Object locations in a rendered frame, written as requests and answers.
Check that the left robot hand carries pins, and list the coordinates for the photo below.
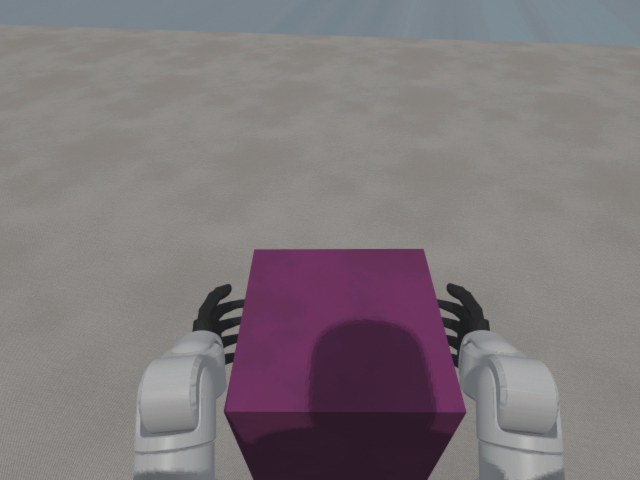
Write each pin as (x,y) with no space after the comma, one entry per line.
(209,315)

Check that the robot right forearm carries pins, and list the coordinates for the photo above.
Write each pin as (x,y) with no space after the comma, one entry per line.
(518,421)

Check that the robot left forearm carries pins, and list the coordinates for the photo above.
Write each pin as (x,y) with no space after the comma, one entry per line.
(175,421)

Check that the carton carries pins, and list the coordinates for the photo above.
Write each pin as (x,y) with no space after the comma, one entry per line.
(342,368)

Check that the right robot hand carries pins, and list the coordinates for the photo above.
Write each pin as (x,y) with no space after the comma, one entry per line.
(470,315)

